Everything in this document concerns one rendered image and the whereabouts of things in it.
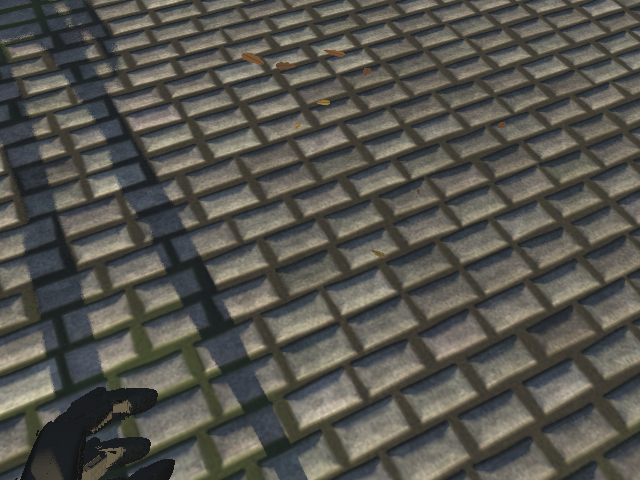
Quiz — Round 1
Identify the left robot hand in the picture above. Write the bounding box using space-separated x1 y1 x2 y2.
15 387 175 480

